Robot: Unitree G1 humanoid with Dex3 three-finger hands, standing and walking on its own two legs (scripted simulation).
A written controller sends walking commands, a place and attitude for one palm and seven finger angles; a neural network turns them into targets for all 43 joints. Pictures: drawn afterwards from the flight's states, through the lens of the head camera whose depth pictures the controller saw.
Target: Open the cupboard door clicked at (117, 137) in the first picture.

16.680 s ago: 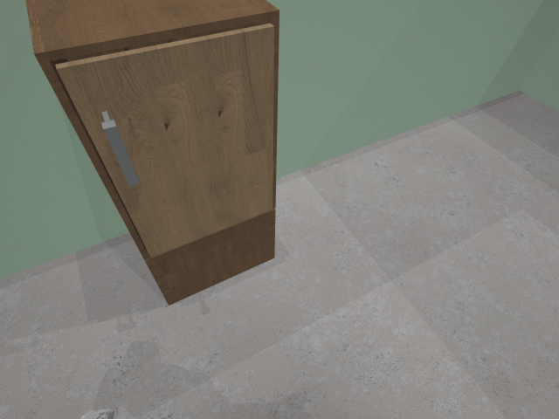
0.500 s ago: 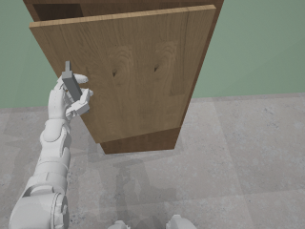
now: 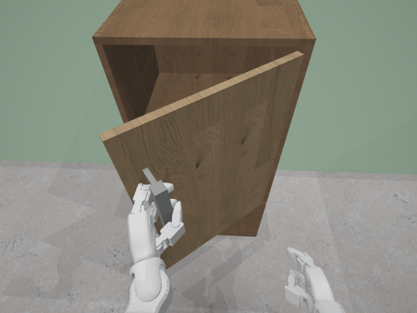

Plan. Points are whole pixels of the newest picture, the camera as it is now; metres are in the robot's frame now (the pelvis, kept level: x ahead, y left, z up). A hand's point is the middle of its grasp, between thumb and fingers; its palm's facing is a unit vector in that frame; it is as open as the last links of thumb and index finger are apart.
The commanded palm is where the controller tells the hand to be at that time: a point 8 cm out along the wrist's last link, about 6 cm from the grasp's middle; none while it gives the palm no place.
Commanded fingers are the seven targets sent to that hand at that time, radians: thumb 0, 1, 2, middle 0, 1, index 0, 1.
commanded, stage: pull the door open along its arc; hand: left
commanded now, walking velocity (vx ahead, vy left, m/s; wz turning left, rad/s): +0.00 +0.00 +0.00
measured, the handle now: (159, 202) +0.31 +0.11 +0.05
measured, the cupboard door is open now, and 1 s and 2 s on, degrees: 38 37 38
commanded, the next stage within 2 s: open thumb and fingers to let go in 0.08 s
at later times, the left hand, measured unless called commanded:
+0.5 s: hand (181, 221) +0.27 +0.07 +0.05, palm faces +0.39 -0.92 -0.02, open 8.5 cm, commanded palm +0.23 +0.11 +0.05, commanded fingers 0.00 -0.29 0.39 -0.31 -1.22 -0.31 -1.22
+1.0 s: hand (178, 222) +0.27 +0.07 +0.05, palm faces +0.30 -0.95 -0.02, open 14.9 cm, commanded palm +0.23 +0.11 +0.05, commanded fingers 0.00 -0.50 0.30 -0.15 -0.30 -0.15 -0.30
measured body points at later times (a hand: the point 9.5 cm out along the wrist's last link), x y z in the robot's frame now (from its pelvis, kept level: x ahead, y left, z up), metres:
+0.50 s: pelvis -0.01 -0.03 +0.00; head +0.02 -0.06 +0.44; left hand +0.25 +0.11 +0.06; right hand +0.15 -0.25 -0.12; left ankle -0.02 +0.13 -0.69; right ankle -0.01 -0.08 -0.70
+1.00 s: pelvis -0.02 +0.01 -0.01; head +0.00 +0.00 +0.44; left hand +0.25 +0.12 +0.06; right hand +0.16 -0.19 -0.10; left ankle -0.02 +0.14 -0.70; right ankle -0.01 -0.08 -0.70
